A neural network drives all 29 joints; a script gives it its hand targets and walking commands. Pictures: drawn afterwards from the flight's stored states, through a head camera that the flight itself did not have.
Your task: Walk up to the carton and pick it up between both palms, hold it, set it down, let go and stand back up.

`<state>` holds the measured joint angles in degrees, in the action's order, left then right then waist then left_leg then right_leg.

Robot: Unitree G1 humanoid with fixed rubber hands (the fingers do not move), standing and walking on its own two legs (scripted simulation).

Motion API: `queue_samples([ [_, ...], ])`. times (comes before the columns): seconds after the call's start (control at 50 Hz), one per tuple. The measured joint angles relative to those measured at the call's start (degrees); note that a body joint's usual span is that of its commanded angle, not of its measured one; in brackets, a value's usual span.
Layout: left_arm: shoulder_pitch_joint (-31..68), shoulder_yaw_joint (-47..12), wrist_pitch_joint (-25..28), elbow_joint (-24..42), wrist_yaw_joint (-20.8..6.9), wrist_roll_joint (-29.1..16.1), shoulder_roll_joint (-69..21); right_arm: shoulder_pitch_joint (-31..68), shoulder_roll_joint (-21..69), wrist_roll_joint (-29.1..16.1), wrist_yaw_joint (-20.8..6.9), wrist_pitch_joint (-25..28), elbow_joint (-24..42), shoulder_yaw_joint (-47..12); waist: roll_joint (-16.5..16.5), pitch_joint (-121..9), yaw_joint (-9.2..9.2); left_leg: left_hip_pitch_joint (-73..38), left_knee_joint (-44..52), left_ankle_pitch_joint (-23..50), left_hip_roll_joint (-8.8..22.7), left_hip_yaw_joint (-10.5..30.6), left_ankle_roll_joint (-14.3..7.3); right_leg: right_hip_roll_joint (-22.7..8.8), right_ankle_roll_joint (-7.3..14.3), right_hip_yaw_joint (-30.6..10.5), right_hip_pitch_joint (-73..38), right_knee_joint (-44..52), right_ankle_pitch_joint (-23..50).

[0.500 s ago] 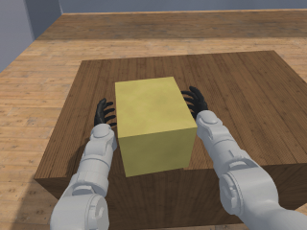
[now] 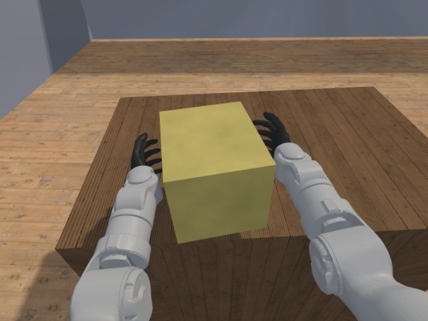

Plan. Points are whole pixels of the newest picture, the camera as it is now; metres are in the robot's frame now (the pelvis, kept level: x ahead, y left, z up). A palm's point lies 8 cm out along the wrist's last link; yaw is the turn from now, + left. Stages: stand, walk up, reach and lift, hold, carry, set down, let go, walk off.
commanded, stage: reach and lift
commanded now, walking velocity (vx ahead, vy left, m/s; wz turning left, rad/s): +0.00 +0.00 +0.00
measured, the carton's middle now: (211, 167) +0.42 +0.04 +0.09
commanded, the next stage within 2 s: hold in 1.54 s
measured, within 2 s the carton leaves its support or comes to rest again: neither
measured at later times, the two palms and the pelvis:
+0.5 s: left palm (132, 167) +0.36 +0.18 +0.14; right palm (278, 146) +0.41 -0.09 +0.16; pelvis -0.01 +0.00 +0.00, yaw +0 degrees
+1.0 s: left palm (130, 155) +0.36 +0.18 +0.17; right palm (284, 145) +0.38 -0.10 +0.19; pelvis -0.02 +0.01 +0.00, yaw +0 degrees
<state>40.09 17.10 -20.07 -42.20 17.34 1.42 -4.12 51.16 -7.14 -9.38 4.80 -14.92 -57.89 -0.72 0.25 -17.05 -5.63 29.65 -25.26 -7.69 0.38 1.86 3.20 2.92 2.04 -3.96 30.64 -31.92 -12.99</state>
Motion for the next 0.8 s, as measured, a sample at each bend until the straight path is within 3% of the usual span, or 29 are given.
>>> queue_samples([
  [0.3, 1.9, 0.0, -1.3, 0.0, -1.2, 0.2, 1.4, 1.4, 0.4, -0.2, 1.5, -1.0, 0.4, 0.2, 0.0, 3.0, 0.0, -2.9, 0.0, 0.3, 0.0, 0.0, -0.1, 0.0, -0.2, 0.0, -2.9, 0.0, 0.3],
  [0.58, 2.1, 0.0, -2.7, 0.3, -3.9, 0.1, 2.8, -0.9, 1.8, -0.2, 5.2, -4.9, 6.4, 0.3, 0.0, 2.7, 0.0, -4.3, 0.0, 0.4, 0.0, 0.0, -0.3, 0.0, -0.5, 0.0, -4.6, 0.6, 0.7],
  [0.8, 3.2, 0.0, -5.0, 0.9, -5.1, -0.5, 3.8, -1.7, 3.5, -0.2, 6.8, -7.5, 9.4, 3.8, 0.0, 2.8, 0.79, -5.8, -0.1, 0.4, 0.0, 0.0, -0.4, -0.1, -0.7, 0.0, -6.5, 1.3, 1.1],
])
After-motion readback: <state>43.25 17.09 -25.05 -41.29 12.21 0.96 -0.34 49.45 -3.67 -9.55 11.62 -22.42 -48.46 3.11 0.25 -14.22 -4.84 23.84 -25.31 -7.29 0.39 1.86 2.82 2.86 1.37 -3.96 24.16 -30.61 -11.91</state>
